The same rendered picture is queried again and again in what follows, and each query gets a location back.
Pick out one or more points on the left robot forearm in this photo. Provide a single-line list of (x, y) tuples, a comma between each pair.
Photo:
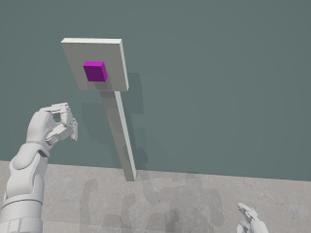
[(24, 195)]

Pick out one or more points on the panel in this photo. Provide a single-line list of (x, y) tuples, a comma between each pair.
[(109, 51)]

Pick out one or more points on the robot left hand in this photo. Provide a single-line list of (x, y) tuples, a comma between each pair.
[(43, 130)]

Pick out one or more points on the robot right hand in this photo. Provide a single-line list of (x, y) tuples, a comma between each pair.
[(256, 226)]

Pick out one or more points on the button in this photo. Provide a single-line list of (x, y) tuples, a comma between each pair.
[(95, 71)]

